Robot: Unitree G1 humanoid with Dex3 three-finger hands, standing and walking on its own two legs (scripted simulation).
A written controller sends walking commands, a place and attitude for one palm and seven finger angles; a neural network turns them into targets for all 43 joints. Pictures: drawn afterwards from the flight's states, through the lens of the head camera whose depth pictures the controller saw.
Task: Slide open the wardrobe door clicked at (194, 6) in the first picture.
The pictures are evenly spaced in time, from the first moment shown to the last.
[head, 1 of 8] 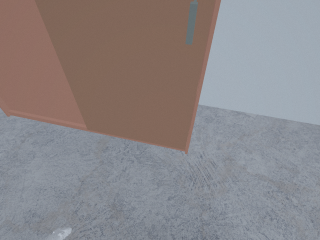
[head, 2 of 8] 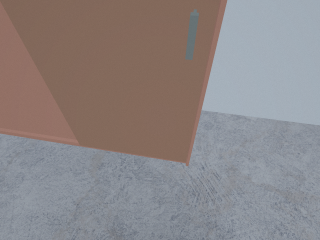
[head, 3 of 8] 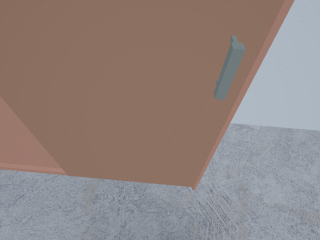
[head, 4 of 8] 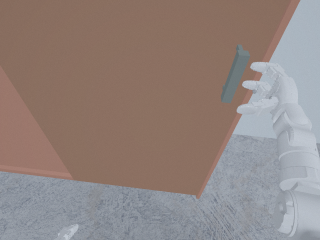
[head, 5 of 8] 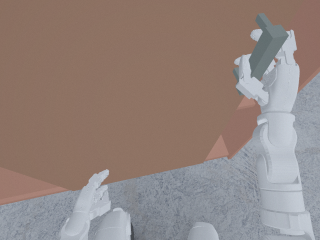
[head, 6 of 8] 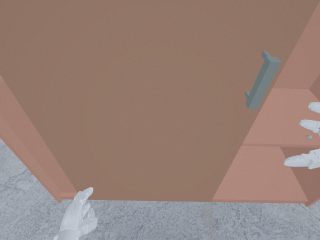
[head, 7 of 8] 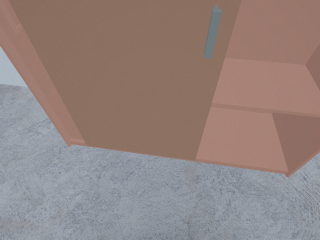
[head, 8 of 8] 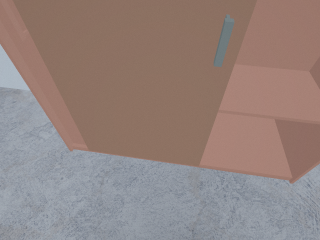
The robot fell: no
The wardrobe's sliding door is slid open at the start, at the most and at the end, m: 0.00 0.62 0.62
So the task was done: yes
